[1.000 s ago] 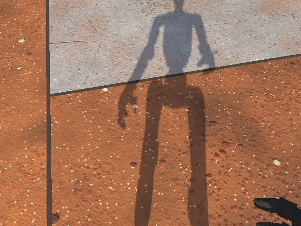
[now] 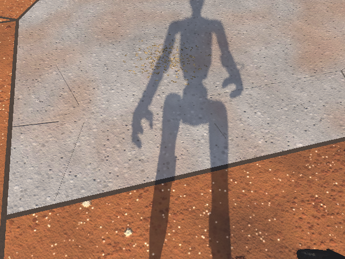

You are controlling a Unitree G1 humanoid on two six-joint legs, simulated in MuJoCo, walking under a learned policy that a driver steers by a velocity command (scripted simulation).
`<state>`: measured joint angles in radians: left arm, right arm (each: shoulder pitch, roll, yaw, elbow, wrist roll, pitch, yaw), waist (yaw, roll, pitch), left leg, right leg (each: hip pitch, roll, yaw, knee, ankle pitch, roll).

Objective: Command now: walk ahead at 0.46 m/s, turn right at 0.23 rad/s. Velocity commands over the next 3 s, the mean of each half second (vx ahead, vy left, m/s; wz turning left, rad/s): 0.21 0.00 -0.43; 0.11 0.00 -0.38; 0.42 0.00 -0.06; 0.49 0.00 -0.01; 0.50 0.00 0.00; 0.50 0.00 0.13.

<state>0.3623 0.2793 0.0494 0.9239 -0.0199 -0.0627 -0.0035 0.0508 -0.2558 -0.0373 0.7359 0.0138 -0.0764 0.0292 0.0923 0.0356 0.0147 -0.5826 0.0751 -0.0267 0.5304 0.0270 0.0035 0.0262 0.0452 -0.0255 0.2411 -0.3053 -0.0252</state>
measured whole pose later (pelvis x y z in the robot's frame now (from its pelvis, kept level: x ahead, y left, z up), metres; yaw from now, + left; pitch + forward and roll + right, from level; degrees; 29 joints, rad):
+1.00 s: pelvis +0.22 +0.00 -0.01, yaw -27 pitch +1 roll +0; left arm 0.18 0.27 0.05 0.73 -0.01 0.01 0.02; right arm 0.19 -0.28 -0.06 0.90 0.00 -0.05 0.01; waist -0.01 -0.02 -0.03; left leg -0.24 0.00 0.02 0.52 -0.32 0.03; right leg -0.34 0.05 0.07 0.63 -0.36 -0.04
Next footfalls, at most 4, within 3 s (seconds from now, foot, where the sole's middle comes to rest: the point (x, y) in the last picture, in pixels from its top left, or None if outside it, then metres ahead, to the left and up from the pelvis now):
0.06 left None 0.21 0.14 -0.78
0.52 right None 0.22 -0.12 -0.78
0.98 left None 0.29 0.10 -0.78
1.40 right None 0.43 -0.28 -0.78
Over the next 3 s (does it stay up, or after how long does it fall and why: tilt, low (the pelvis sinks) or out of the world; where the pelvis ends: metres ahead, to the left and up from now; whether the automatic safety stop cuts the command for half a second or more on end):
stays up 1.17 -0.50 -0.02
